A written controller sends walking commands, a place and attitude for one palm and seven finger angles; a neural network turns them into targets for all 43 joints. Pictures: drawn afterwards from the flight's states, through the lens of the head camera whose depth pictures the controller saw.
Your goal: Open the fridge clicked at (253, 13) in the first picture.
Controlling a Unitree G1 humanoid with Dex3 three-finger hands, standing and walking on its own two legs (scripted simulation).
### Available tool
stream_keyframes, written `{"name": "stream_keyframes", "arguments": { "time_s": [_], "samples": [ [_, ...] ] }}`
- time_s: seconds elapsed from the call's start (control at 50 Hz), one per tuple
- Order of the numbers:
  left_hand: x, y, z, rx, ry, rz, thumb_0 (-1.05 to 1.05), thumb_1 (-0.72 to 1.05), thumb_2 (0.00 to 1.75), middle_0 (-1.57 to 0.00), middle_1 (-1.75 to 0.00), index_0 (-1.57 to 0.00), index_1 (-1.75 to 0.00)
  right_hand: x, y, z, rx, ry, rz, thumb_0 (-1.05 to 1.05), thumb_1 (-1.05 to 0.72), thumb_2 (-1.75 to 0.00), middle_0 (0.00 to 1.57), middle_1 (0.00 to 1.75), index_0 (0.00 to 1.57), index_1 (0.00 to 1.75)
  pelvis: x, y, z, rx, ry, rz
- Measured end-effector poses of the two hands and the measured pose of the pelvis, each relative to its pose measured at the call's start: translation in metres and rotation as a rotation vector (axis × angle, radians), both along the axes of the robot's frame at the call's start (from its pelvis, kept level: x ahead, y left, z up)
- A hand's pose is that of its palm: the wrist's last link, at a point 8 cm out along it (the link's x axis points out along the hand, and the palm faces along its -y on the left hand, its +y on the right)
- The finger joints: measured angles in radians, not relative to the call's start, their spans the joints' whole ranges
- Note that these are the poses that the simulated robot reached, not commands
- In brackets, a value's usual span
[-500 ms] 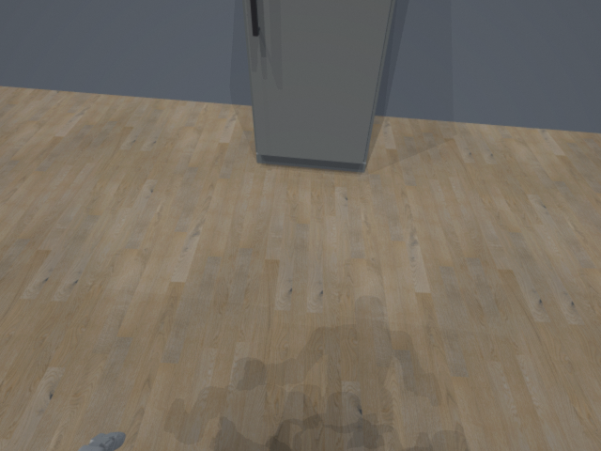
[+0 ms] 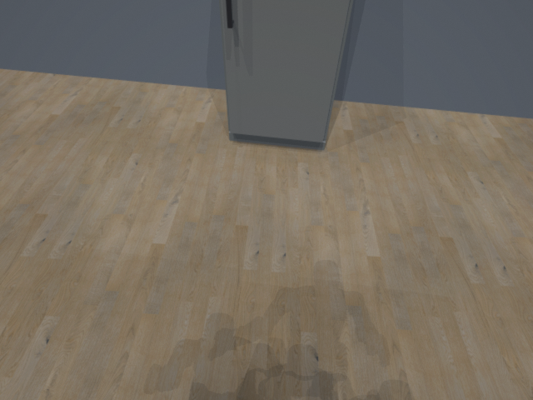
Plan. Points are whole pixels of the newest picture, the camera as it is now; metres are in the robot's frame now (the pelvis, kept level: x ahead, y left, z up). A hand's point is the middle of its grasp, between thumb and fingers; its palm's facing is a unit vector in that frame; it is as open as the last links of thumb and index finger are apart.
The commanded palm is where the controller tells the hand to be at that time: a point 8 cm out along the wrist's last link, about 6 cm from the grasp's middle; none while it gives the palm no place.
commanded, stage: stand and wait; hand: left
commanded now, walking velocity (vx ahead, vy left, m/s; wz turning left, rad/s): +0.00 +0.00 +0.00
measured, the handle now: out of the picture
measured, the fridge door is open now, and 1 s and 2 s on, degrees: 0 0 0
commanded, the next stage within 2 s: look at it before walking up in 0.32 s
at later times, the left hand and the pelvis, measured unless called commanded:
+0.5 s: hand out of the picture +0.07 +0.25 -0.15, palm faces -0.03 -0.94 -0.33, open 7.4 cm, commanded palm none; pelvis +0.00 +0.00 +0.00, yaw +0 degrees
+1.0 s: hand out of the picture +0.08 +0.25 -0.15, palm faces -0.03 -0.94 -0.33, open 7.4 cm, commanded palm none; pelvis +0.00 +0.00 +0.00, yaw +0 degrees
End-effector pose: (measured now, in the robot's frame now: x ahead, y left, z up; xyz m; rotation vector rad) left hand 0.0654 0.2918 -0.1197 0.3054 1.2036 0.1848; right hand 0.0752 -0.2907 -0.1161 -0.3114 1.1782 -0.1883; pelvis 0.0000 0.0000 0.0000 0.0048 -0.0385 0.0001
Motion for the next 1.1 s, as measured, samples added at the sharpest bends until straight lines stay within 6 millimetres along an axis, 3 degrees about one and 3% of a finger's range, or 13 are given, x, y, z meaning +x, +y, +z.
{"name": "stream_keyframes", "arguments": {
  "time_s": [0.28, 0.68, 1.1],
  "samples": [
    [-0.007, 0.004, 0.000, 0.003, 0.018, 0.001, 0.01, 0.90, 0.90, -0.20, -0.30, -0.20, -0.30, -0.019, 0.000, -0.002, 0.002, 0.043, -0.018, 0.01, -0.91, -0.90, 0.20, 0.30, 0.21, 0.30, -0.005, 0.002, 0.002, -0.001, 0.000, -0.001],
    [0.007, 0.003, 0.003, 0.001, -0.004, -0.006, 0.00, 0.90, 0.90, -0.20, -0.30, -0.21, -0.30, -0.004, 0.004, 0.000, 0.009, 0.018, -0.011, 0.01, -0.91, -0.90, 0.20, 0.30, 0.21, 0.30, 0.001, 0.003, 0.003, 0.000, 0.002, -0.002],
    [0.005, 0.002, 0.001, 0.004, 0.020, 0.003, 0.00, 0.90, 0.90, -0.20, -0.30, -0.20, -0.30, 0.001, 0.002, 0.000, 0.004, 0.034, -0.010, 0.01, -0.91, -0.90, 0.20, 0.30, 0.21, 0.30, 0.007, 0.002, 0.004, -0.001, 0.005, -0.001]
  ]
}}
